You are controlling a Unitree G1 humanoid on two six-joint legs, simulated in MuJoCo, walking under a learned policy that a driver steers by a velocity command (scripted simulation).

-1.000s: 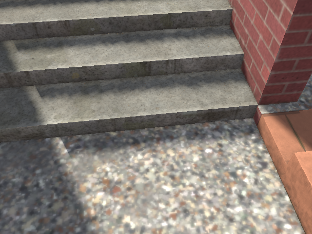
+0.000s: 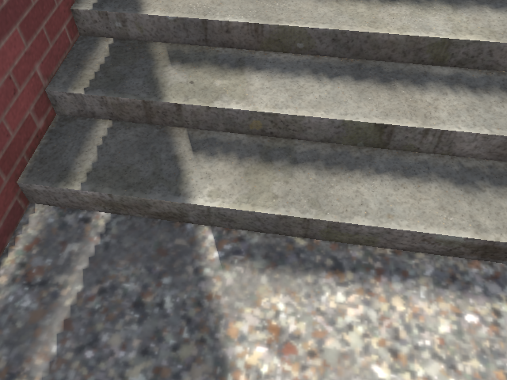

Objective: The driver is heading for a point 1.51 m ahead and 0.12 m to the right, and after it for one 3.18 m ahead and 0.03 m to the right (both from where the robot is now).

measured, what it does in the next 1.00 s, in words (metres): walks ahead: right foot, then left foot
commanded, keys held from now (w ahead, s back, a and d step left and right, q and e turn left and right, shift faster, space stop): e+shift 0.26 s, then shift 0.04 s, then w+shift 0.02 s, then w+q+shift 0.64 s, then w+shift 0.04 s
